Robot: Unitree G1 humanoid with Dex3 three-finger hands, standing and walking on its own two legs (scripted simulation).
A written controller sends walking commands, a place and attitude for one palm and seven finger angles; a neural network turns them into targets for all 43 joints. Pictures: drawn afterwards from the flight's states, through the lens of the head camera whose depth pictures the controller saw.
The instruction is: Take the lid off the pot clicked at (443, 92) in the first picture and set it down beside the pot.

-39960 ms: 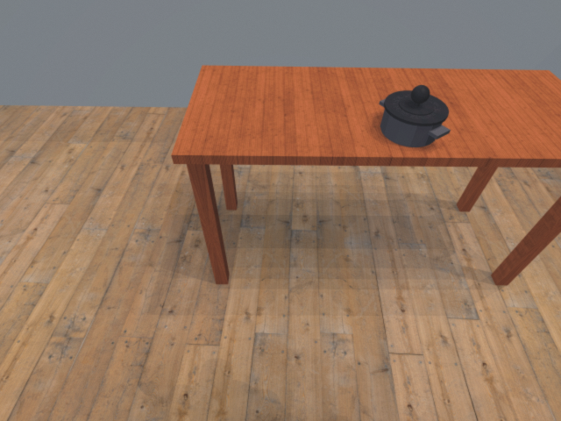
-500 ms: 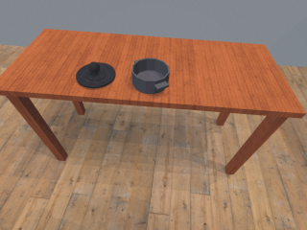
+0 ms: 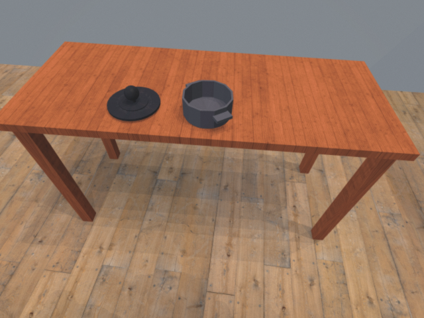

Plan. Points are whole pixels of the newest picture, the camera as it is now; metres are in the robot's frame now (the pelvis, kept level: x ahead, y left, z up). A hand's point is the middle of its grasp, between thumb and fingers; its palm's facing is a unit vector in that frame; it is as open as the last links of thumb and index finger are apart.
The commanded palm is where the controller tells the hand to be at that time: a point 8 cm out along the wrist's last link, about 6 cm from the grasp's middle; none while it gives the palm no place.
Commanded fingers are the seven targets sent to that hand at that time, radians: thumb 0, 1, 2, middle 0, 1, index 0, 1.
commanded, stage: let the arm hang, fingers relaxed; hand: left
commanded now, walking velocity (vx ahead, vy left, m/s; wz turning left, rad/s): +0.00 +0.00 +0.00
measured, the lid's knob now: (131, 93) +0.73 +0.29 -0.02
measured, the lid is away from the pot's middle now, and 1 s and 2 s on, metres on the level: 0.24 0.24 0.24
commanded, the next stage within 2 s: look to check the result in 0.78 s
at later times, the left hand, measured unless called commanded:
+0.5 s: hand out of the picture -0.01 +0.17 -0.18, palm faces +0.05 -0.98 -0.18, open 7.3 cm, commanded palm none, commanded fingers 0.00 0.90 0.90 -0.20 -0.30 -0.20 -0.30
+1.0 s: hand out of the picture -0.01 +0.17 -0.18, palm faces +0.06 -0.98 -0.19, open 7.3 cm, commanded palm none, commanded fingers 0.00 0.90 0.90 -0.20 -0.30 -0.20 -0.30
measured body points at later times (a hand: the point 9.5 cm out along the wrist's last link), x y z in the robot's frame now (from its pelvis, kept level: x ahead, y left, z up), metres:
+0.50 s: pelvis -0.01 +0.00 +0.00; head +0.01 +0.01 +0.45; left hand -0.01 +0.22 -0.16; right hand -0.03 -0.20 -0.16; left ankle -0.08 +0.08 -0.73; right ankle -0.01 -0.14 -0.73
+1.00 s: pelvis -0.01 +0.00 +0.00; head +0.01 +0.01 +0.45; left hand -0.01 +0.22 -0.16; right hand -0.04 -0.20 -0.16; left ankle -0.08 +0.08 -0.73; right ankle -0.01 -0.14 -0.73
